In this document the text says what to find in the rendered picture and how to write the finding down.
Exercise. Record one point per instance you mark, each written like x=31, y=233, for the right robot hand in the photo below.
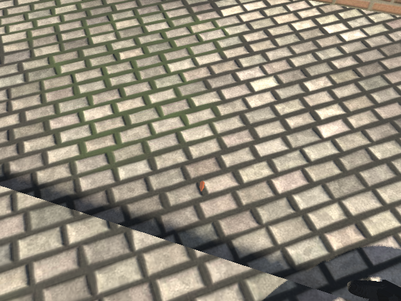
x=375, y=291

